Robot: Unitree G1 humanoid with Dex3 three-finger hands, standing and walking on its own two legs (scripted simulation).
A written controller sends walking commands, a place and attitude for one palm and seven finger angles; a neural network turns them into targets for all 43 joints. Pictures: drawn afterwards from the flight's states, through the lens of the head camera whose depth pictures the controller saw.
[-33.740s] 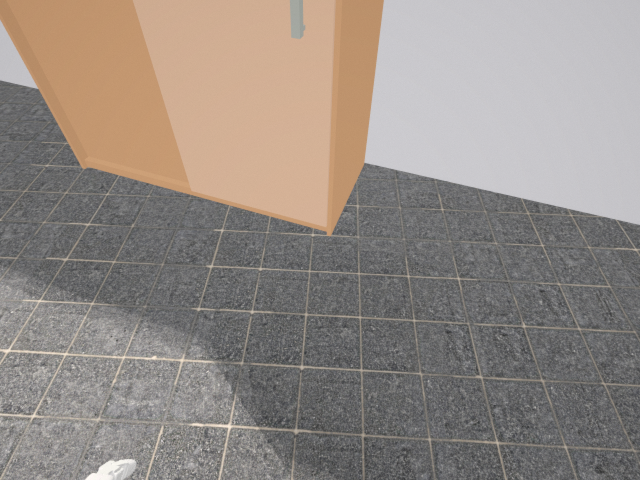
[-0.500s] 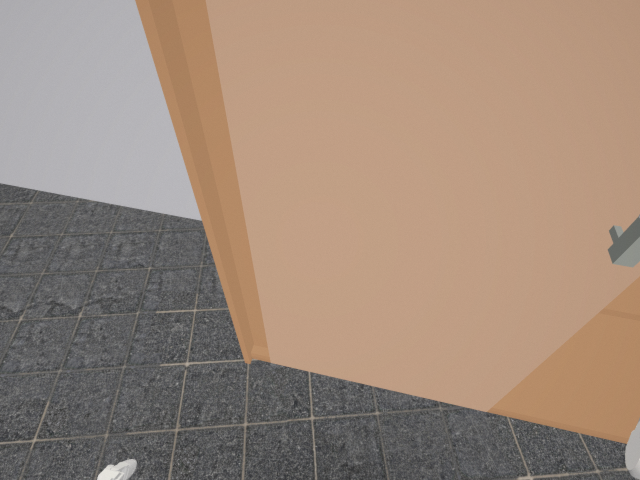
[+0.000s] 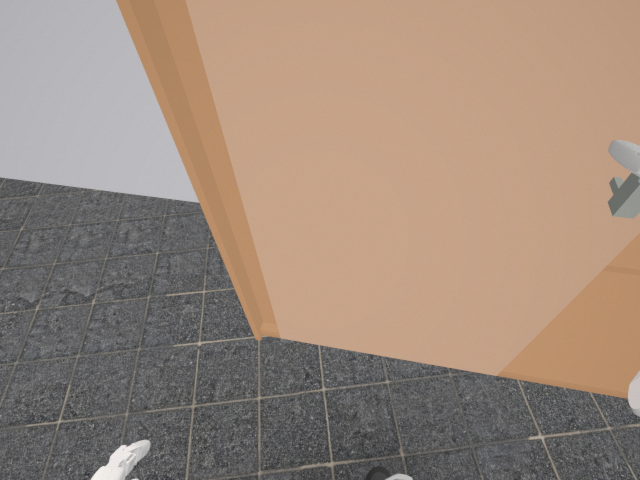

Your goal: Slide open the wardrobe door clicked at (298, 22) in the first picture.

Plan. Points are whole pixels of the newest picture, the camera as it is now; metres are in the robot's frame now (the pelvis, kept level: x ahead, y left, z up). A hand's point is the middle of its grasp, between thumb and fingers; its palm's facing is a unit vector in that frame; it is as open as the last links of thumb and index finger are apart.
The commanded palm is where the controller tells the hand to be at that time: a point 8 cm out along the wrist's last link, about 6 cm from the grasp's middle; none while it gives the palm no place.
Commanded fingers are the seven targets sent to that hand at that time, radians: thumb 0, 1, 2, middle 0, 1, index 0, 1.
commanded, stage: loosen the grip on the handle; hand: right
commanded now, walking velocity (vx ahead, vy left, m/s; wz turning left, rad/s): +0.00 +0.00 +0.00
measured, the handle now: out of the picture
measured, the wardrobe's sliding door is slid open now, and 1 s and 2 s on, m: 0.57 0.57 0.57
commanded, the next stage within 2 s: slip the hand off the handle in 0.30 s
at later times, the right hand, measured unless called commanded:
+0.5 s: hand out of the picture +0.46 -0.34 +0.18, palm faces +0.46 +0.87 -0.19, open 14.3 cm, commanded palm +0.42 -0.38 +0.19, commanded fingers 0.00 0.55 -0.20 0.25 1.15 0.25 1.15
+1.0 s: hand out of the picture +0.45 -0.40 +0.19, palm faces +0.49 +0.85 -0.20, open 14.7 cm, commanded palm +0.41 -0.43 +0.19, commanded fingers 0.00 0.55 -0.20 0.25 1.15 0.25 1.15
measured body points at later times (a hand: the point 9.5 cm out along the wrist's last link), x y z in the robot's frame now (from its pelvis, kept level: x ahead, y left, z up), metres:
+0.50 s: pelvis -0.01 -0.02 +0.00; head +0.04 -0.04 +0.44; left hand +0.02 +0.25 -0.11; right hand +0.43 -0.39 +0.20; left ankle -0.05 +0.08 -0.72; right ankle +0.11 -0.09 -0.72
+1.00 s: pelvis -0.01 -0.03 -0.01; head +0.05 -0.06 +0.44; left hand +0.03 +0.26 -0.10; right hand +0.42 -0.44 +0.20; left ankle -0.05 +0.08 -0.72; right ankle +0.11 -0.09 -0.72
